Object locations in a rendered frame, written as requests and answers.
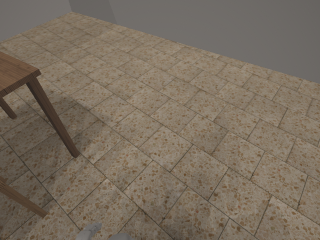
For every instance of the table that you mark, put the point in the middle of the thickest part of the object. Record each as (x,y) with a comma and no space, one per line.
(14,73)

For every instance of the chair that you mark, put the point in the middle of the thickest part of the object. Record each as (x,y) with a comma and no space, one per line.
(16,196)

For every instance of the left robot hand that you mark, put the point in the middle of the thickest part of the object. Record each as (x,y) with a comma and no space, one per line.
(89,231)

